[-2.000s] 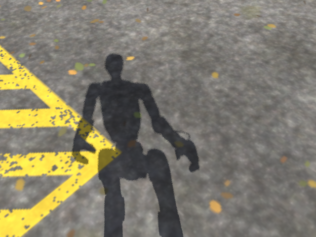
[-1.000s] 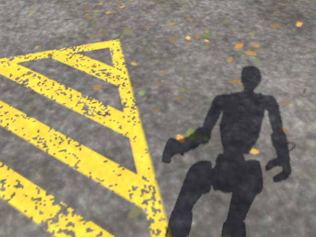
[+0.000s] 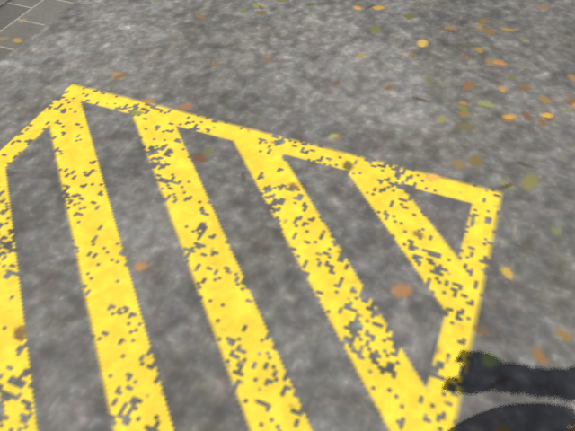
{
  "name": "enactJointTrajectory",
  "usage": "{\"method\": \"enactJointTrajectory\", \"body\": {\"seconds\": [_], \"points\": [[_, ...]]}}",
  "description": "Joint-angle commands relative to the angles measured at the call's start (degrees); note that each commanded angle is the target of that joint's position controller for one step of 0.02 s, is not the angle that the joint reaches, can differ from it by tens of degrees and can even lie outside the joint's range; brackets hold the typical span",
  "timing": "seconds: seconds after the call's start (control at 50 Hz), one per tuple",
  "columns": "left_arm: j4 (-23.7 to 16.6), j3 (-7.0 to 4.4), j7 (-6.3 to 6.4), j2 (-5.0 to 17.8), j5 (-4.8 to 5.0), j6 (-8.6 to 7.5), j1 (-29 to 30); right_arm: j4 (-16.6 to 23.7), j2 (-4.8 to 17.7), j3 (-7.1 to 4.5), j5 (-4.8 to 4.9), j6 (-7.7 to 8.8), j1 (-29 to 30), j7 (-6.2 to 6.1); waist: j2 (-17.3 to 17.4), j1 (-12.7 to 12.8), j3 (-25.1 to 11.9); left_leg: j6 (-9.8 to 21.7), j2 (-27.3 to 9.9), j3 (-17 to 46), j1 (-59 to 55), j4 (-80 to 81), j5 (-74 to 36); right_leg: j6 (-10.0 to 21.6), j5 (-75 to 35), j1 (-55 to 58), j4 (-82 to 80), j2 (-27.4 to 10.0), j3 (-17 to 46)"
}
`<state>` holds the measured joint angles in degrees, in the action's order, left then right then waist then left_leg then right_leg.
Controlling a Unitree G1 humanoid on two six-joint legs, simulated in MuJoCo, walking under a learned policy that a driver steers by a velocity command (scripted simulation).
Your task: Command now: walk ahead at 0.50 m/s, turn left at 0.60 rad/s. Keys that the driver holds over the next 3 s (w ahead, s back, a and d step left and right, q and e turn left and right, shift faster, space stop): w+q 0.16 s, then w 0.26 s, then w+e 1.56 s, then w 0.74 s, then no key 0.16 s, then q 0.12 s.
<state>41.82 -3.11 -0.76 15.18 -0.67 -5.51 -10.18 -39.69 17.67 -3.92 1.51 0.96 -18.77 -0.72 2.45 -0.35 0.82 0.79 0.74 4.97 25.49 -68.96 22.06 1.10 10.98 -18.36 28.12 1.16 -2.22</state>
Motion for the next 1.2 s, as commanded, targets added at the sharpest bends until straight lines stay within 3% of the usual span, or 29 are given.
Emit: {"method": "enactJointTrajectory", "body": {"seconds": [0.02, 0.1, 0.16, 0.22, 0.28, 0.32, 0.36, 0.38, 0.4, 0.42, 0.44, 0.46, 0.48, 0.5, 0.54, 0.6, 0.7, 0.8, 0.86, 0.9, 0.92, 0.94, 0.96, 0.98, 1.0, 1.02, 1.06, 1.1, 1.2], "points": [[-1.6, -1.57, 0.51, 5.8, 0.11, -0.59, -2.1, 5.7, 4.2, -1.59, 0.23, 0.37, 2.3, 0.41, -9.7, 1.6, -0.3, -0.3, -6.3, 1.7, 14.0, 0.8, -4.0, 8.4, 0.2, 11.9, -16.8, -15.5, 16.2], [0.5, -2.63, 0.61, 8.7, 0.31, -1.03, -3.4, 7.3, 2.3, -0.90, -0.29, -0.10, 6.0, 0.69, -7.0, 1.8, 0.5, -1.3, -7.4, 1.1, 17.1, 8.8, -10.1, 10.2, -8.6, 13.2, -19.3, -17.0, 9.0], [1.3, -2.81, 0.79, 9.8, 0.45, -0.55, -3.3, 7.7, 1.8, -0.55, -0.20, 0.39, 9.5, 1.63, -6.5, 2.9, 1.1, -1.1, -7.1, -0.8, 15.6, 18.1, -18.7, 8.8, -12.8, 14.6, -19.5, -15.7, 2.1], [3.2, -2.83, 0.74, 10.7, 1.07, 0.06, -6.6, 9.1, 0.0, 0.34, -0.28, 1.08, 15.4, 2.59, -5.5, 5.1, 2.9, -0.2, -5.7, -3.6, 11.9, 27.2, -22.2, 8.3, -13.1, 14.9, -20.0, -15.4, -1.4], [5.0, -3.20, 0.39, 12.3, 2.20, 0.91, -9.0, 10.5, 0.7, 0.32, -0.13, 1.35, 18.8, 3.31, -5.8, 5.1, 4.7, 1.6, -4.4, -4.9, 10.6, 32.8, -18.4, 8.1, -16.0, 19.1, -19.2, -17.6, -2.0], [5.9, -3.51, 0.48, 13.8, 2.81, 1.57, -9.0, 10.8, 2.4, -0.41, -0.64, 1.41, 17.8, 3.49, -7.1, 3.0, 3.3, 3.6, -2.1, -6.9, 6.1, 35.6, -13.2, 7.3, -30.5, 22.1, -14.3, -18.4, -3.2], [6.3, -3.10, 0.93, 13.8, 2.95, 2.22, -8.4, 7.0, 6.4, -2.79, -0.99, 1.25, 4.9, 3.05, -7.0, -4.9, -5.0, 6.6, 2.1, -9.7, -14.2, 40.5, -16.3, 4.8, -45.1, 18.8, 2.2, -15.7, -7.3], [5.5, -1.97, 1.21, 11.4, 1.69, 1.97, -8.6, 4.6, 10.0, -4.32, -0.87, 0.79, -4.6, 2.16, -4.2, -8.9, -11.0, 8.7, -2.6, -2.4, -31.5, 38.5, -18.1, 2.4, -32.6, 6.7, 16.8, -13.5, -8.0], [2.8, 0.71, 0.51, 3.8, -0.03, 0.94, -14.2, 4.1, 16.6, -5.08, -0.90, 0.84, -6.0, 1.57, 11.6, -3.8, -18.0, 18.3, -19.0, 27.7, -49.6, 42.1, -9.5, -1.6, 13.7, -16.8, 39.1, -3.7, -6.5], [3.9, -0.06, 0.10, 7.9, 1.67, -0.52, -10.9, 4.9, 12.0, -3.69, -0.70, 1.35, -7.1, 1.73, 7.4, -6.8, -24.0, 20.6, -22.7, 39.1, -49.6, 49.3, -5.9, -1.3, 23.1, -21.9, 47.6, -2.1, 5.2], [2.0, -1.02, -0.23, 10.8, 3.89, -1.07, -5.7, 4.1, 9.3, -2.67, -1.24, 1.99, -4.4, 1.95, 5.3, -6.9, -15.1, 17.8, -20.9, 28.8, -43.7, 49.9, -10.1, -0.5, 19.4, -26.7, 49.2, -4.8, 5.9], [1.6, -0.71, -0.06, 9.9, 3.80, -1.27, -3.6, 3.8, 7.6, -2.15, -1.15, 2.41, -1.2, 1.92, 2.9, -5.1, -10.0, 15.7, -18.4, 20.7, -35.8, 50.3, -15.0, 0.0, 14.4, -25.9, 45.9, -7.4, 5.4], [1.9, -0.86, 0.13, 9.5, 2.62, -1.07, -2.9, 3.5, 5.6, -1.58, -1.35, 2.72, 2.0, 2.01, 1.3, -3.2, -6.5, 14.3, -16.5, 15.5, -28.8, 51.9, -18.7, -0.2, 10.9, -23.7, 42.1, -9.0, 5.4], [2.6, -1.11, 0.04, 9.4, 2.31, -0.28, -4.4, 3.6, 3.8, -1.01, -1.85, 3.17, 4.2, 2.04, 2.1, -1.0, -5.0, 13.5, -15.0, 11.7, -23.7, 54.0, -21.2, -0.4, 8.0, -19.9, 40.1, -10.3, 6.2], [3.9, -0.85, -0.06, 7.2, 2.50, 1.43, -7.3, 2.8, 3.6, -1.13, -2.06, 4.27, 5.8, 1.98, 2.1, 1.0, -4.0, 13.9, -14.8, 7.8, -18.3, 58.1, -22.1, -1.4, 5.3, -16.1, 38.4, -10.4, 6.7], [3.0, -0.78, 0.42, 5.9, 2.26, 2.76, -4.3, 0.7, 4.5, -1.53, -2.62, 5.49, 5.6, 1.46, 0.4, 1.1, 0.1, 13.1, -14.6, 1.2, -15.9, 61.6, -23.8, -2.8, -1.5, -20.0, 32.6, -9.6, 8.7], [0.9, -0.20, -0.84, 4.2, 1.81, 2.09, 2.9, -1.6, 5.7, -1.59, -2.35, 5.56, 4.6, 0.56, -0.1, -1.5, 2.7, 9.6, -12.4, -8.6, -17.8, 63.0, -25.4, -2.2, -17.6, -19.2, 15.9, -7.4, 5.6], [-3.3, 0.40, -2.57, 3.6, 1.69, 2.01, 10.1, -4.8, 7.3, -2.27, -1.22, 3.87, 0.1, 0.12, -0.9, -4.3, 4.9, 8.4, -15.7, -11.6, -28.8, 59.4, -30.7, 0.5, -13.6, -23.0, 7.9, -6.2, 2.4], [-5.0, -0.47, -3.45, 5.5, 1.68, 2.27, 8.5, -4.9, 9.3, -2.85, -0.82, 2.29, 1.2, -0.62, 1.7, -1.8, 1.6, 6.4, -16.5, -13.8, -33.2, 50.4, -53.9, 3.4, -4.3, -17.8, 7.2, -2.5, -2.1], [-2.9, -2.80, -3.00, 9.4, 1.82, 2.65, -3.4, -4.5, 10.2, -2.92, -0.68, 1.25, 2.7, -1.32, 2.4, 5.2, -5.6, 4.0, -14.4, -16.1, -30.0, 33.1, -65.9, 6.6, -2.7, -1.2, 5.3, 2.3, -4.4], [-1.0, -4.72, -2.01, 13.5, 1.96, 3.05, -12.8, -3.7, 9.2, -2.32, -1.10, 1.52, 2.2, -1.69, -1.3, 9.6, -10.8, 1.6, -12.0, -16.3, -18.3, 17.5, -53.8, 9.5, -5.2, 16.0, 3.3, -0.4, 2.7], [-1.0, -5.92, -1.27, 20.0, 2.43, 3.03, -13.7, -1.0, 0.4, 0.44, -3.29, 3.14, -4.4, -0.50, -17.2, 3.4, -16.2, -2.8, -0.4, -13.5, 9.0, -4.6, 0.9, 20.8, -0.4, 38.0, 0.7, -16.2, 34.1], [-2.5, -4.74, -1.33, 16.3, 2.11, 2.46, -15.5, -0.7, 3.6, 0.44, -1.61, 5.60, -0.1, 0.54, -12.2, 7.0, -25.0, -2.4, 3.1, 0.1, 17.2, -13.1, 12.0, 24.8, 6.8, 44.4, -9.0, -20.8, 52.0], [-2.3, -3.91, -1.21, 13.1, 1.53, 2.05, -13.6, 1.0, 6.8, -0.45, 0.75, 6.98, 6.0, 1.25, -9.0, 8.4, -17.1, -0.9, -0.7, 2.0, 22.1, -12.5, 7.1, 21.0, 5.3, 39.9, -10.5, -19.0, 43.1], [-2.8, -3.51, -1.02, 11.5, 1.73, 1.78, -10.2, 1.8, 6.2, -0.01, 0.55, 7.69, 8.1, 1.12, -4.6, 6.3, -11.2, 0.0, -3.3, 1.4, 21.3, -7.4, 2.2, 18.7, 1.3, 31.4, -10.5, -16.4, 35.9], [-3.6, -2.95, -0.90, 9.8, 1.73, 1.77, -6.3, 1.5, 6.1, -0.23, -0.93, 7.75, 8.8, 0.68, -2.0, 3.7, -6.7, -0.3, -5.1, 0.8, 18.1, -1.8, -0.3, 17.2, -5.2, 22.5, -11.0, -14.2, 30.3], [-5.4, -2.26, -0.46, 8.1, 0.75, 1.81, -2.9, 1.3, 6.5, -0.85, -2.04, 6.45, 7.1, 0.56, -3.8, 0.3, -4.4, -1.4, -6.5, 0.7, 11.0, 3.3, -2.7, 16.9, -13.1, 12.6, -13.5, -11.6, 25.3], [-5.5, -2.57, 0.06, 9.0, 1.12, 1.69, -2.9, 1.3, 4.9, -0.47, -2.40, 5.25, 6.2, 0.47, -4.0, -0.7, -3.3, -3.3, -6.4, -0.8, 9.2, 8.8, -4.1, 17.0, -17.6, 7.4, -14.7, -10.5, 21.8], [-4.5, -3.36, 1.51, 11.3, 1.89, 2.47, -6.1, 3.6, 1.8, 1.03, -2.23, 5.01, 16.4, 0.80, -6.5, 3.0, -1.2, -5.4, -2.5, -2.6, 3.5, 31.0, -23.4, 12.4, -11.4, 0.8, -14.2, -5.3, 15.6]]}}
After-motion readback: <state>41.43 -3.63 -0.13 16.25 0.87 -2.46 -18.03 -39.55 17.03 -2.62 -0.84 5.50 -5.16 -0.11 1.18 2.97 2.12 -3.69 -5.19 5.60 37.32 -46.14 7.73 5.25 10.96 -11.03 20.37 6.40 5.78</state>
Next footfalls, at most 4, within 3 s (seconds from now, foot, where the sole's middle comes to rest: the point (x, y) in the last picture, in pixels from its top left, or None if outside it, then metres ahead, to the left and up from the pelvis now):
0.38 left None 0.33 0.19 -0.77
0.92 right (311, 359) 0.66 -0.01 -0.77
1.38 left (248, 262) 0.96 0.16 -0.77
1.90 right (374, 224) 1.09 -0.21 -0.77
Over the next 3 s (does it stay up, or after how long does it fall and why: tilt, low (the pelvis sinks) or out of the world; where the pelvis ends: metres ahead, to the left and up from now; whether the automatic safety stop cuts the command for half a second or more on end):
stays up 1.45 -0.43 -0.01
